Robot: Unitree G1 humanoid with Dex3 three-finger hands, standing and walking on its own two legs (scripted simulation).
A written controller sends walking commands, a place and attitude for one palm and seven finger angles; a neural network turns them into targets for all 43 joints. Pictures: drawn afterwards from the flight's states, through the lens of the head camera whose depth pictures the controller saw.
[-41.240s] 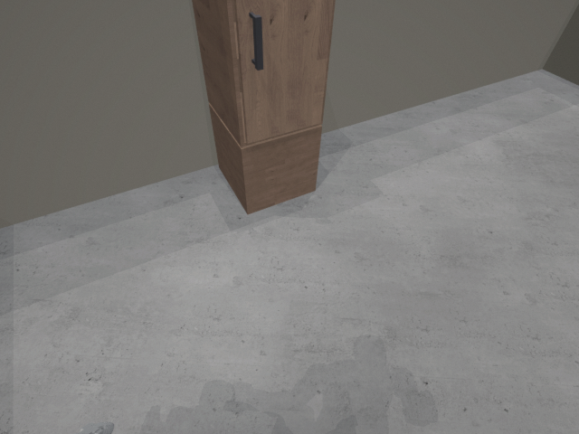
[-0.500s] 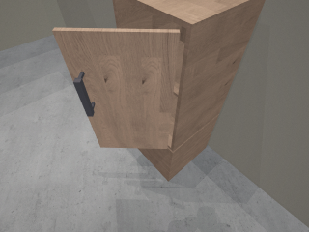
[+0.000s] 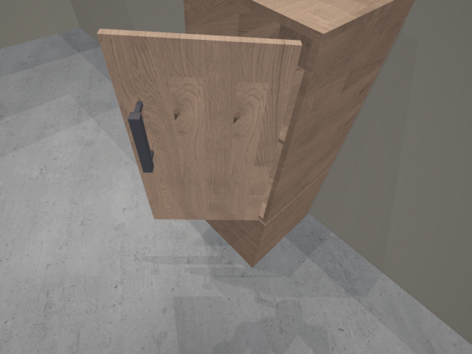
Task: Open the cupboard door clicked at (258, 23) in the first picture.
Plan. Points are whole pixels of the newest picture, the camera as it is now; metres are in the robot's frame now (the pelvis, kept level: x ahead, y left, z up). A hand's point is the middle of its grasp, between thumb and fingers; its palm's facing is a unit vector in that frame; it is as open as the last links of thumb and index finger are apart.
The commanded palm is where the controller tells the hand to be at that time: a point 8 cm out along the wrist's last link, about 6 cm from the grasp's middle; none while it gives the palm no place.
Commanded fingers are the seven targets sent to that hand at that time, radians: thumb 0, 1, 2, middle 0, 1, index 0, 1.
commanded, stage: come to a stop and stand still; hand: left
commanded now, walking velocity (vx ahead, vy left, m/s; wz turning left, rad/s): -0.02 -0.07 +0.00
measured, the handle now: (144, 138) +0.51 +0.22 +0.03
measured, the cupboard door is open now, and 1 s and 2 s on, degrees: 48 48 48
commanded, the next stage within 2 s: look again from close up in 0.82 s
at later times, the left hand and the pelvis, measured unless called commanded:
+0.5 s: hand out of the picture +0.06 +0.13 -0.17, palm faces +0.00 -0.97 -0.25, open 7.3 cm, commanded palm none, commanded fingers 0.00 0.90 0.90 -0.20 -0.30 -0.20 -0.30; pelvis +0.02 -0.05 -0.01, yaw +0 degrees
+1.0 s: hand out of the picture +0.02 +0.11 -0.18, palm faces +0.04 -0.98 -0.19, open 7.4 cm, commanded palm none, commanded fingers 0.00 0.90 0.90 -0.20 -0.30 -0.20 -0.30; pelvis +0.03 -0.07 -0.01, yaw +0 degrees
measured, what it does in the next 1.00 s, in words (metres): steps on the spot: right foot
